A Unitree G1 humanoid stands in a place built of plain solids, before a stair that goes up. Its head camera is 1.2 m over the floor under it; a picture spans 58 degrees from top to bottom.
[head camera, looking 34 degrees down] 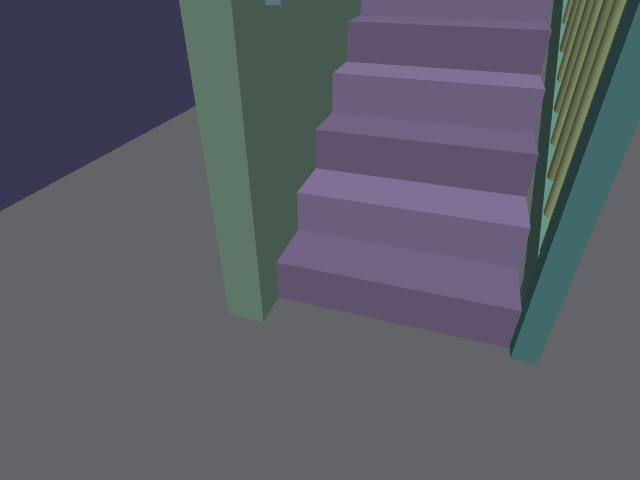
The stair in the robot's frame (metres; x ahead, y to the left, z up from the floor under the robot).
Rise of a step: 0.18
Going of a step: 0.25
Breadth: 0.90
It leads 18 degrees to the right of straight ahead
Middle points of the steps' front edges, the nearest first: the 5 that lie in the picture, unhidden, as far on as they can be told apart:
1.22 -0.26 0.18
1.46 -0.33 0.36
1.69 -0.41 0.55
1.93 -0.49 0.73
2.17 -0.56 0.91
